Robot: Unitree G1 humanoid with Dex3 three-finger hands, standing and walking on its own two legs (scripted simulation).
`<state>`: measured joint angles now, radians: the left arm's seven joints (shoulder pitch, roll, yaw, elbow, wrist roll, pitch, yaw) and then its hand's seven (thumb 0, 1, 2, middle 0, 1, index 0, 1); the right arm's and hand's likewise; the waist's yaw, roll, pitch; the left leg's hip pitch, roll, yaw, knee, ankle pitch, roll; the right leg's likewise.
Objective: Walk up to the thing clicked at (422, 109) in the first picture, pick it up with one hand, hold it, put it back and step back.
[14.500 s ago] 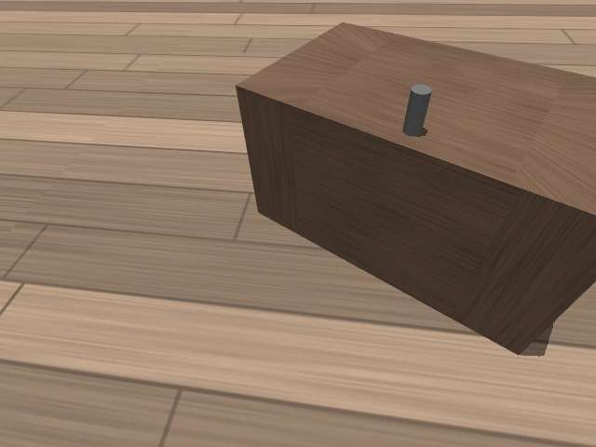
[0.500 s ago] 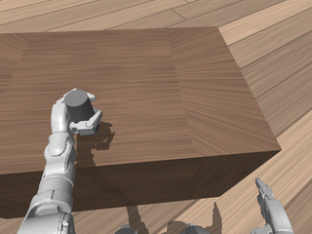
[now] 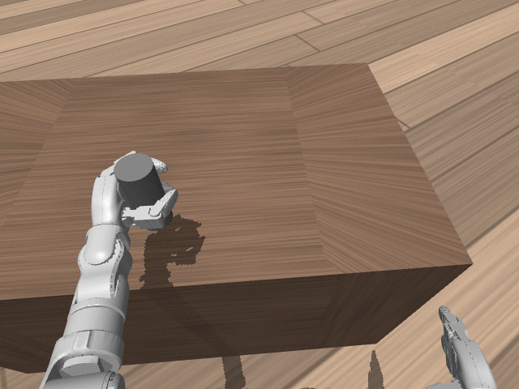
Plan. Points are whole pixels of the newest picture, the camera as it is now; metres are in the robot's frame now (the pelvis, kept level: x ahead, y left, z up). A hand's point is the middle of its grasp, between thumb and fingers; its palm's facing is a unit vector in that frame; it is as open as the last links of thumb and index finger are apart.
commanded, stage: lift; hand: left
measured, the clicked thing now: (146, 194) +0.41 +0.18 +0.08
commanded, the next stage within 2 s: hold in 0.96 s
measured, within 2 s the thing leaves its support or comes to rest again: neither
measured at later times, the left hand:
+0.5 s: hand (136, 189) +0.36 +0.16 +0.16, palm faces +0.10 -0.99 -0.02, open 7.2 cm
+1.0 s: hand (118, 190) +0.33 +0.17 +0.19, palm faces +0.12 -0.99 -0.02, open 7.2 cm
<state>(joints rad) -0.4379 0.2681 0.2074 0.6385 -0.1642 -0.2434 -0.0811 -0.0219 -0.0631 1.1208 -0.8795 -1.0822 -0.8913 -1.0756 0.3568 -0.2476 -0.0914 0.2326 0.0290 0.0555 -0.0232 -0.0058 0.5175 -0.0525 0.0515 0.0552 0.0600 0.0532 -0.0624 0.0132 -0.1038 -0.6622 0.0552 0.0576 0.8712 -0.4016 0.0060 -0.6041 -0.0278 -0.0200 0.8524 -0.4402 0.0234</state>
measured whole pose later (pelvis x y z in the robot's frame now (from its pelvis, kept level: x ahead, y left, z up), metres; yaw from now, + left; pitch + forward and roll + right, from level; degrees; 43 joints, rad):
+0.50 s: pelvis +0.00 -0.01 +0.02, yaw +1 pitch +4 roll +0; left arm -0.27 0.23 0.19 0.24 -0.19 0.05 -0.04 -0.02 -0.07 1.13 -0.88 -1.09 -0.89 -1.08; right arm 0.30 -0.23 -0.09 0.45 0.05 -0.03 -0.08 -0.01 0.54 -0.05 0.05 0.06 0.06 0.05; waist -0.02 0.04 -0.08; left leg -0.44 0.04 0.06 0.71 -0.34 0.00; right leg -0.39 -0.03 -0.03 0.71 -0.39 0.02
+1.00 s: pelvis +0.00 -0.01 +0.03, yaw +1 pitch -1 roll +0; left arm -0.21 0.22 0.20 0.07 -0.20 0.21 -0.04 -0.02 -0.07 1.13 -0.88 -1.09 -0.89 -1.08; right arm 0.26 -0.21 -0.06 0.59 0.04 -0.14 -0.09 -0.01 0.53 -0.05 0.05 0.06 0.06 0.05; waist -0.01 0.05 -0.04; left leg -0.29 0.03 0.05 0.57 -0.27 0.00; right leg -0.24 -0.04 -0.04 0.58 -0.32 0.02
